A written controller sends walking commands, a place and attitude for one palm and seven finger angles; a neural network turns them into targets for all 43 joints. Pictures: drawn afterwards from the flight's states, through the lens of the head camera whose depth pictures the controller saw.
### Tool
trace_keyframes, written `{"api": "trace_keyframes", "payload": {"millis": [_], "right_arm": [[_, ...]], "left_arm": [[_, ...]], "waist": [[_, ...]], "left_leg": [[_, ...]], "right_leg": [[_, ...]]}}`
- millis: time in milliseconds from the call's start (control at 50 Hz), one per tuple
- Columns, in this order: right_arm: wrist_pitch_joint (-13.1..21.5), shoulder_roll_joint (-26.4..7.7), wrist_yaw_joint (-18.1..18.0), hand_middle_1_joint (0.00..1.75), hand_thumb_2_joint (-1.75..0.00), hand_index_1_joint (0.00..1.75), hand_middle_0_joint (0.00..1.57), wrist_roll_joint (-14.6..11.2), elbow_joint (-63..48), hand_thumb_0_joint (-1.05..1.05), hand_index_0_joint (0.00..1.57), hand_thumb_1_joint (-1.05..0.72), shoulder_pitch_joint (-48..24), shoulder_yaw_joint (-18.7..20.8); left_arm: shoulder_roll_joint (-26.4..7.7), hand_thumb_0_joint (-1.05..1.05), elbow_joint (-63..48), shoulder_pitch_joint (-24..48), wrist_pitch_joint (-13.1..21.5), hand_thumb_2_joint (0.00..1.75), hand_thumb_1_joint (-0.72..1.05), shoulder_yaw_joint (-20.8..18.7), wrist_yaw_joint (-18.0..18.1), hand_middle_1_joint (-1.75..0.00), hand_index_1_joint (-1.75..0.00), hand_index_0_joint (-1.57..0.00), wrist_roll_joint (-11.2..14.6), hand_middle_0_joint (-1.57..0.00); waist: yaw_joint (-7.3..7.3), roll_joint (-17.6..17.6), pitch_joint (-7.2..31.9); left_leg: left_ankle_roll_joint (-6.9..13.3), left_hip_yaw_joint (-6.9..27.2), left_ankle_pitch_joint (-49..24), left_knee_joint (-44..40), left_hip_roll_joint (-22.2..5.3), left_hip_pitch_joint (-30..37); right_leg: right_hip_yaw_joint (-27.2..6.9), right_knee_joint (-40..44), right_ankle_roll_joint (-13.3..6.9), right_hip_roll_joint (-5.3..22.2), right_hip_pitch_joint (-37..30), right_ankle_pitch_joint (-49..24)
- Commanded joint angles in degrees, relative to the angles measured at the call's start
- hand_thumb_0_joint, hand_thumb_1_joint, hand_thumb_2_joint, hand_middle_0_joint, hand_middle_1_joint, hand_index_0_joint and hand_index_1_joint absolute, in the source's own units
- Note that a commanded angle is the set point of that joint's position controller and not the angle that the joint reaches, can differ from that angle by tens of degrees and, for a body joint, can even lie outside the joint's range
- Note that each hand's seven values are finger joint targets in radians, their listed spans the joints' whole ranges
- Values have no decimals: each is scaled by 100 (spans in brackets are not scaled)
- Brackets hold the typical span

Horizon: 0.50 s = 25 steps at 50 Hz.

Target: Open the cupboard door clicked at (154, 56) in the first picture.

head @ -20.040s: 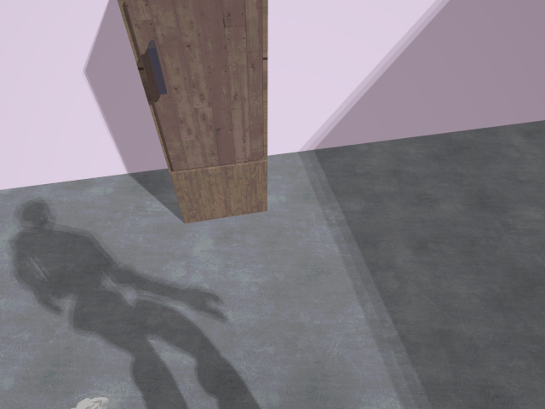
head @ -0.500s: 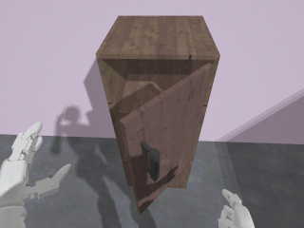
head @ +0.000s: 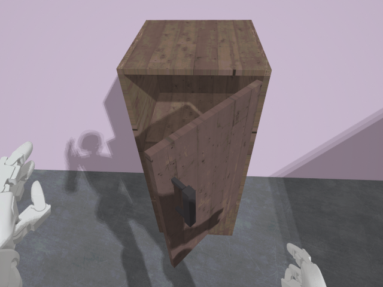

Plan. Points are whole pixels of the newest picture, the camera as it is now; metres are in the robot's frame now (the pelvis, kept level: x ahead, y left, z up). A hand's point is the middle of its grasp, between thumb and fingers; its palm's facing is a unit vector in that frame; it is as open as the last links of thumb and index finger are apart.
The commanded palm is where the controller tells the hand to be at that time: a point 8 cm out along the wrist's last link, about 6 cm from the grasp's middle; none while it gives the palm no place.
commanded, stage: draw the hand back to the body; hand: left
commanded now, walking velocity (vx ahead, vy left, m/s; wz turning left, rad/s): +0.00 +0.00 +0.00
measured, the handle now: (183, 202) +0.30 +0.06 +0.01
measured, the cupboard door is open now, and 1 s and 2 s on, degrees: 48 48 48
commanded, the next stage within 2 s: step back with the hand held close in 0.04 s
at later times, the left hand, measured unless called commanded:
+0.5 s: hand (46, 213) +0.18 +0.26 +0.14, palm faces +0.33 -0.80 -0.50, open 7.4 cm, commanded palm +0.12 +0.30 +0.17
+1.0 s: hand out of the picture +0.08 +0.28 +0.15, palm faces +0.46 -0.77 -0.44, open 7.4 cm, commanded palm +0.02 +0.32 +0.17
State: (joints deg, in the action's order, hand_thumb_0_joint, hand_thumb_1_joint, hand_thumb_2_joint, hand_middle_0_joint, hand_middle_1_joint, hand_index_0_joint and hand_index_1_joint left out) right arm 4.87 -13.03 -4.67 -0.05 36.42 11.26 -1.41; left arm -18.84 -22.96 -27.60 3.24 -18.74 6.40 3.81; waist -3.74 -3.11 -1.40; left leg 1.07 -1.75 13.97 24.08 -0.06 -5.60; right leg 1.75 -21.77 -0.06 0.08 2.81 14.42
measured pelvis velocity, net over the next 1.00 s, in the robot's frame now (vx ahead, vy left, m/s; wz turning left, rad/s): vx -0.12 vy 0.02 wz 0.03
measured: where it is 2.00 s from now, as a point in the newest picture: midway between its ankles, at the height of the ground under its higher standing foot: outside the picture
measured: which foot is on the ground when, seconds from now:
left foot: down 0.00-1.00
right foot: down 0.00-1.00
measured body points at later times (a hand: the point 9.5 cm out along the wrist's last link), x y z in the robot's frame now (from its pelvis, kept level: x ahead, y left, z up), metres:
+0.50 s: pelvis -0.03 +0.01 +0.00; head -0.01 +0.00 +0.45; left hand +0.16 +0.30 +0.17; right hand +0.15 -0.25 -0.08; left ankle +0.00 +0.11 -0.74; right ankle -0.02 -0.12 -0.74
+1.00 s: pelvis -0.12 +0.02 -0.02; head -0.10 +0.03 +0.43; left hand +0.05 +0.32 +0.18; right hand +0.06 -0.21 -0.10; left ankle -0.03 +0.11 -0.74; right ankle -0.05 -0.11 -0.74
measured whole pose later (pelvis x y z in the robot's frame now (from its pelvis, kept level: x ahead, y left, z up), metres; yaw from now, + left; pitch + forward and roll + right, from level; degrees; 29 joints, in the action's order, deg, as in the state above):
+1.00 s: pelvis -0.12 +0.02 -0.02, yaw +1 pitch -1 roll -2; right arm 3.9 -12.1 -3.5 -0.1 34.2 11.7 0.0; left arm -21.1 -31.7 -31.0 12.4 -24.2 9.1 1.4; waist -0.7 -0.8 -3.3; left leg 1.0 -0.2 18.5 40.6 1.0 -26.5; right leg -1.3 -33.6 0.9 -1.4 20.7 12.1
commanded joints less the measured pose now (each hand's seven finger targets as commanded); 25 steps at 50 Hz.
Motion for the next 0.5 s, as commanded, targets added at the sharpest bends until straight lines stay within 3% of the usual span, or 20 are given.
{"api": "trace_keyframes", "payload": {"millis": [0,120,140,160,180,220,240,340,420,440,480], "right_arm": [[353,-559,-73,30,-90,30,20,13,-958,0,20,-90,-820,235],[391,-550,-76,30,-90,30,20,14,-923,0,20,-90,-843,253],[391,-578,-84,30,-90,30,20,9,-900,0,20,-90,-853,243],[271,-701,-72,30,-90,30,20,-46,-1090,0,20,-90,-795,270],[170,-634,-68,30,-90,30,20,-7,-983,0,20,-90,-751,281],[34,-664,-33,30,-90,30,20,-7,-1073,0,20,-90,-759,323],[-9,-669,-43,30,-90,30,20,8,-1104,0,20,-90,-766,336],[-243,-680,-60,30,-90,30,20,-36,-1295,0,20,-90,-746,415],[-339,-657,-81,30,-90,30,20,-80,-1435,0,20,-90,-721,459],[-352,-688,-88,30,-90,30,20,-74,-1448,0,20,-90,-743,470],[-349,-656,-89,30,-90,30,20,-81,-1473,0,20,-90,-700,478]], "left_arm": [[-1067,0,-1165,527,421,90,90,-704,126,-30,-30,-20,16,-20],[-1084,0,-1143,566,478,90,90,-709,117,-30,-30,-20,18,-20],[-1200,0,-1279,978,488,90,90,-732,139,-30,-30,-20,-10,-20],[-1808,0,-1459,1278,669,90,90,-1378,169,-30,-30,-20,-38,-20],[-1415,0,-929,670,668,90,90,-1109,110,-30,-30,-20,-42,-20],[-1170,0,-1018,326,695,90,90,-845,65,-30,-30,-20,-70,-20],[-1222,0,-1104,236,727,90,90,-891,76,-30,-30,-20,-78,-20],[-1411,0,-1349,-222,725,90,90,-1090,147,-30,-30,-20,-57,-20],[-1516,0,-1591,-376,741,90,90,-1217,205,-30,-30,-20,-37,-20],[-1632,0,-1739,-360,768,90,90,-1314,229,-30,-30,-20,-47,-20],[-1577,0,-1710,-524,796,90,90,-1326,249,-30,-30,-20,-43,-20]], "waist": [[-28,43,323],[-35,44,328],[-4,-78,382],[236,81,-84],[265,402,45],[291,324,299],[280,146,436],[289,187,1043],[302,270,1116],[285,49,1200],[286,63,1179]], "left_leg": [[26,80,-1180,-347,-105,172],[54,57,-1067,-348,-89,240],[39,71,-1072,-362,-80,234],[132,158,-795,-114,-194,-150],[131,211,-795,6,-173,-112],[109,137,-997,68,-192,-82],[98,139,-1221,41,-212,-107],[59,123,-2202,93,-343,-118],[53,132,-2215,107,-404,-304],[65,192,-2274,75,-416,-371],[73,202,-2100,31,-469,-503]], "right_leg": [[-8,396,-78,-13,254,-1104],[-58,480,-71,-9,293,-994],[-57,471,-85,-4,220,-994],[-592,768,-58,265,911,-1334],[-571,766,-63,377,889,-1466],[-549,648,-42,427,857,-1727],[-440,525,-38,436,738,-1924],[-304,47,25,383,422,-2735],[-325,-149,53,327,465,-2710],[-316,-233,42,317,372,-2687],[-321,-325,57,272,411,-2479]]}}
